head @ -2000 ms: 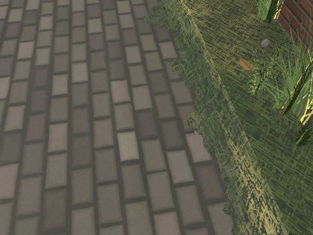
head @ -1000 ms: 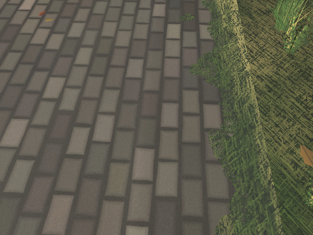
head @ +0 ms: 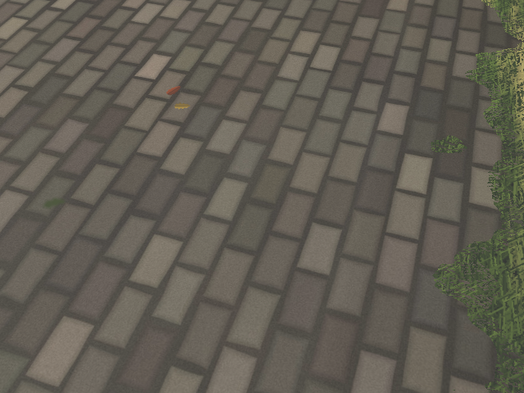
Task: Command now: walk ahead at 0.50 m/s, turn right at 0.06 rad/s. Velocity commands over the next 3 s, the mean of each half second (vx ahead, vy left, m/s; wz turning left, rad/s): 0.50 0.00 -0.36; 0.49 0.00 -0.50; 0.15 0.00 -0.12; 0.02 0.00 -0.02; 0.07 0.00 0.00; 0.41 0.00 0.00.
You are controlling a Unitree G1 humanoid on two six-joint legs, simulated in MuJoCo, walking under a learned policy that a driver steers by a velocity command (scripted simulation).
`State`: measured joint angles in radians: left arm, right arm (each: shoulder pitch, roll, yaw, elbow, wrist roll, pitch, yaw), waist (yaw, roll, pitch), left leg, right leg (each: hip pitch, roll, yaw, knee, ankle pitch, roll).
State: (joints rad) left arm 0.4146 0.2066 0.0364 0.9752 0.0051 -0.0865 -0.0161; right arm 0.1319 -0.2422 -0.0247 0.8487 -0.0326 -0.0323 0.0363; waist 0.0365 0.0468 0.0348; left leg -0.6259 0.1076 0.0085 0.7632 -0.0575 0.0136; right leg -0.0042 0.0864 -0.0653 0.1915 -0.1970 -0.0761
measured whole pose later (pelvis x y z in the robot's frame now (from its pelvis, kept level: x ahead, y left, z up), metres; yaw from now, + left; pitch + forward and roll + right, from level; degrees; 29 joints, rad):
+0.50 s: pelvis +0.26 +0.04 +0.00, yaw -14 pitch +0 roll +1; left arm 0.17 0.26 0.07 0.86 0.03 0.00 -0.05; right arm 0.38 -0.23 -0.05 0.95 -0.02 -0.10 -0.01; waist -0.02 -0.04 0.03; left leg -0.03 -0.02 0.23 0.25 -0.23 0.05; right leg -0.66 -0.09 -0.01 0.95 -0.08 -0.04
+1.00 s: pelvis +0.49 -0.09 +0.00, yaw -30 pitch +0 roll +0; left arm 0.34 0.25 0.06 0.90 0.00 -0.05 -0.01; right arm 0.14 -0.25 -0.04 0.80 -0.04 -0.03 0.02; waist 0.02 0.04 0.06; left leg -0.63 0.14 -0.01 0.94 -0.19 -0.03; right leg -0.09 0.14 0.01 0.28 -0.19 -0.13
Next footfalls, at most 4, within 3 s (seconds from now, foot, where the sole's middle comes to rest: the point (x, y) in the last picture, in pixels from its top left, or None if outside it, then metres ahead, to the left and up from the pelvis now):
0.16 left None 0.26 0.12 -0.78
0.72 right None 0.48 -0.13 -0.78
1.22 left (334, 293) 0.77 -0.12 -0.78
1.56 right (392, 354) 0.60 -0.26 -0.78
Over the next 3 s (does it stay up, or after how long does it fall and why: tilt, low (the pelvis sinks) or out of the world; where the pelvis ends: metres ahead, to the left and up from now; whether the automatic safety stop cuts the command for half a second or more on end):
stays up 0.89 -0.26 -0.01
